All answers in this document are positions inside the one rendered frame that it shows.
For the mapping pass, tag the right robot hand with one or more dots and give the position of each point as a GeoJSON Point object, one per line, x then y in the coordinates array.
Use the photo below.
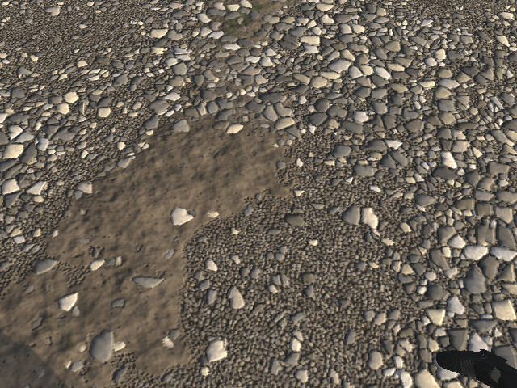
{"type": "Point", "coordinates": [485, 366]}

